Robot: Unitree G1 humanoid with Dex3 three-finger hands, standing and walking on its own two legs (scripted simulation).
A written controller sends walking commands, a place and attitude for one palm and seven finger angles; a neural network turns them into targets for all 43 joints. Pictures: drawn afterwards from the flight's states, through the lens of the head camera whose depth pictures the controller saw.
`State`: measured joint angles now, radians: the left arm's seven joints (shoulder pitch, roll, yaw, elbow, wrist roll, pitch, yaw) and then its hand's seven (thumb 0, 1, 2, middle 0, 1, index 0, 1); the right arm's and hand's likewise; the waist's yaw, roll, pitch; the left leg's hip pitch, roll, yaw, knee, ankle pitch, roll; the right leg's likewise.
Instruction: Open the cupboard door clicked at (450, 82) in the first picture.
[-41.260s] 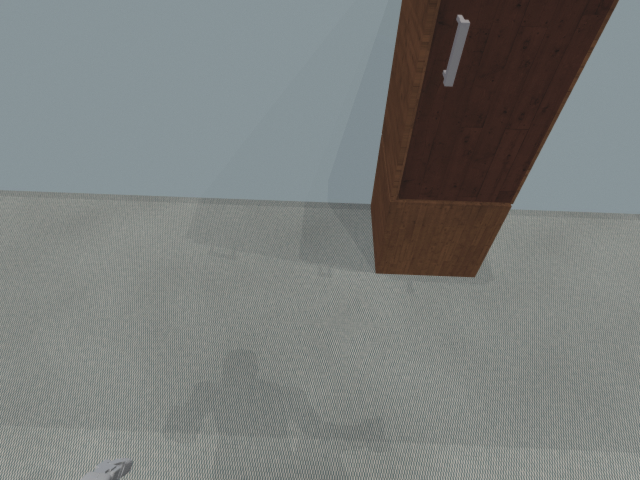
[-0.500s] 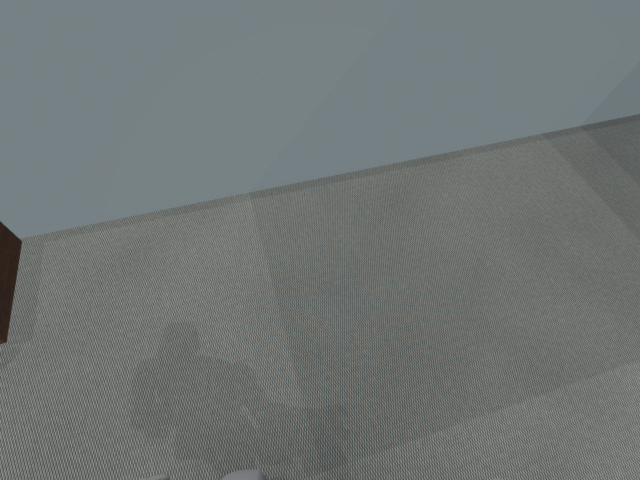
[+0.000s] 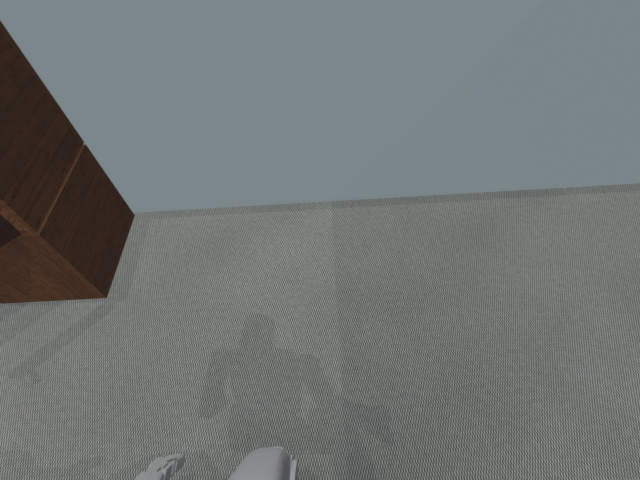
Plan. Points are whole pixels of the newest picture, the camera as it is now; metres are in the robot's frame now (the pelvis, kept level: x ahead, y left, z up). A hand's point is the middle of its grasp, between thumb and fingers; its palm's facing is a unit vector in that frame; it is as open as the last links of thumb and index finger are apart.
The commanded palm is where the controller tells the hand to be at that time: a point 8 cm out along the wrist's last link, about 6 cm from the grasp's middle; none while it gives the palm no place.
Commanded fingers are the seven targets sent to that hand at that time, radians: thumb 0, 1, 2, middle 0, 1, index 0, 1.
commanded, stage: turn to face it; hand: left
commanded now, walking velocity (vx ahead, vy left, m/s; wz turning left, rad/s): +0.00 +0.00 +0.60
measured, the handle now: out of the picture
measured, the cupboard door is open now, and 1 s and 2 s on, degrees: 45 45 45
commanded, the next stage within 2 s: take the last steps up to it in 1.24 s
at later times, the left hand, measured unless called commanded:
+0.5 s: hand out of the picture +0.03 +0.26 -0.16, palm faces +0.33 -0.91 -0.25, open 7.4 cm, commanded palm none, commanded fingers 0.00 0.90 0.90 -0.20 -0.30 -0.20 -0.30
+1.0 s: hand out of the picture -0.02 +0.17 -0.16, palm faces +0.59 -0.77 -0.25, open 7.3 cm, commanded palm none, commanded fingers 0.00 0.90 0.90 -0.20 -0.30 -0.20 -0.30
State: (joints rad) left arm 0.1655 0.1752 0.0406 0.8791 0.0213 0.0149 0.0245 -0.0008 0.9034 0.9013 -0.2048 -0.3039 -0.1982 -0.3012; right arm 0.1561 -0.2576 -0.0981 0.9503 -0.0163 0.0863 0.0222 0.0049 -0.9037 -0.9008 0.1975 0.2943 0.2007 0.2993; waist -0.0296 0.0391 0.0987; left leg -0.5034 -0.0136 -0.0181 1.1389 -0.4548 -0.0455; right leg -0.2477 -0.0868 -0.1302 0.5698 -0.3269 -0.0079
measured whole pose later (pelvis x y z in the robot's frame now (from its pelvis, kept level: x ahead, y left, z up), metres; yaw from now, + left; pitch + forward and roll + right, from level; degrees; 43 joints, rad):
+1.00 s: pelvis +0.04 -0.02 +0.00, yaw +37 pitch +0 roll +2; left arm 0.22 0.18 0.04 0.90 0.03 0.00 0.02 0.00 0.92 0.90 -0.21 -0.30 -0.20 -0.30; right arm 0.14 -0.24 -0.08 0.97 -0.01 0.09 0.03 0.00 -0.91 -0.90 0.19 0.29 0.20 0.30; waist -0.01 -0.02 0.11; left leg -0.42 0.03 0.06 0.89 -0.44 -0.06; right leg -0.17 -0.13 -0.24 0.52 -0.34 0.00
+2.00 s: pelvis +0.06 +0.16 -0.02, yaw +54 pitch +0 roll +0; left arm 0.36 0.18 0.06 1.12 0.02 0.01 0.00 0.00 0.90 0.90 -0.21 -0.30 -0.20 -0.30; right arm 0.13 -0.18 -0.05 0.98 -0.03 -0.04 0.01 0.00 -0.91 -0.90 0.19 0.29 0.20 0.30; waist 0.03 -0.04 0.10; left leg -0.39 0.02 0.15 0.66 -0.27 0.06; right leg -0.29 -0.17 -0.05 1.13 -0.50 0.02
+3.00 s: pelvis +0.26 +0.48 +0.00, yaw +49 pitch +0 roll +0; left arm 0.28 0.16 0.04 1.12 0.01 0.00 0.01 0.00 0.91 0.90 -0.20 -0.30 -0.19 -0.30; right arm 0.19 -0.15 -0.02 1.02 -0.03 -0.06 -0.03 0.00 -0.92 -0.90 0.19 0.29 0.20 0.30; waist 0.01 -0.04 0.04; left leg -0.27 0.03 0.15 0.51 -0.24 0.04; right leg -0.36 -0.07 -0.07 0.99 -0.46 0.01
